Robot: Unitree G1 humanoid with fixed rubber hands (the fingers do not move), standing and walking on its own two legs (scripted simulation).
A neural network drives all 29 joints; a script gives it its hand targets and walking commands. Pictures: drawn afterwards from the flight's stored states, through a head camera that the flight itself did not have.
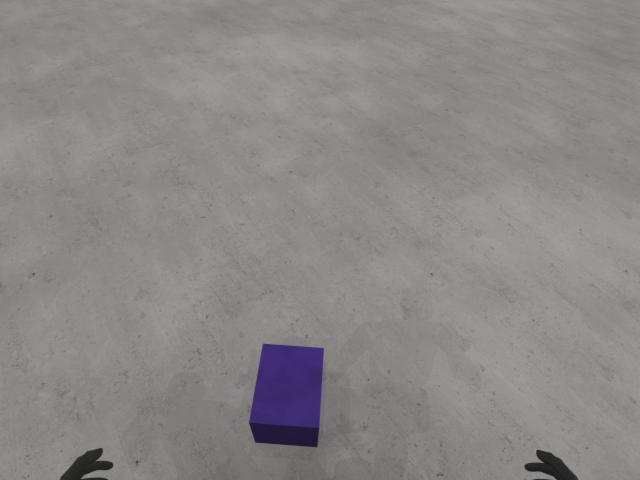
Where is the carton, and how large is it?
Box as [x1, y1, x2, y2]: [249, 344, 323, 446]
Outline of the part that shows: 263,344 249,420 255,442 316,446 319,421 323,348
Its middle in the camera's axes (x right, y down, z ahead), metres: -0.09 +0.46 +1.14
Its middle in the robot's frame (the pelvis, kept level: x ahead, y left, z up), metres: +0.48 +0.07 -0.68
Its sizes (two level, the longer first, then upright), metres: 0.224 0.183 0.183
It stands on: the floor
